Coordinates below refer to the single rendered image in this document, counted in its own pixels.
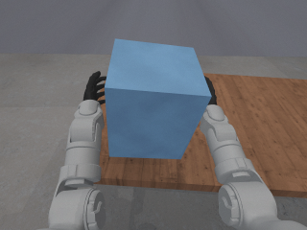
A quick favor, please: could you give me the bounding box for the right robot upper arm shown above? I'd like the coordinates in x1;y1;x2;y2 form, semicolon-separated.
218;181;307;230

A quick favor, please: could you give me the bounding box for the carton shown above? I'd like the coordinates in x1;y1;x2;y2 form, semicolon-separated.
105;38;212;159

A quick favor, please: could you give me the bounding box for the left robot hand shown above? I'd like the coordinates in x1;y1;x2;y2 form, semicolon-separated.
83;71;106;104

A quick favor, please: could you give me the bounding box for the table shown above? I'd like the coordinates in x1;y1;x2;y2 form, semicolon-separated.
93;73;307;198

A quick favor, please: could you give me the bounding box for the left robot upper arm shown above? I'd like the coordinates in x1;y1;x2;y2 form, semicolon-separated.
36;188;106;230

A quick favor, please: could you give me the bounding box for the robot left forearm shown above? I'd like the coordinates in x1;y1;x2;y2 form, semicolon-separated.
48;100;105;226

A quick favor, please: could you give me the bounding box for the right robot hand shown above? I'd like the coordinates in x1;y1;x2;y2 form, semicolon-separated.
204;76;217;105

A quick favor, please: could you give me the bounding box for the robot right forearm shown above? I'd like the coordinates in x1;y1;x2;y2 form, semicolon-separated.
200;104;277;215

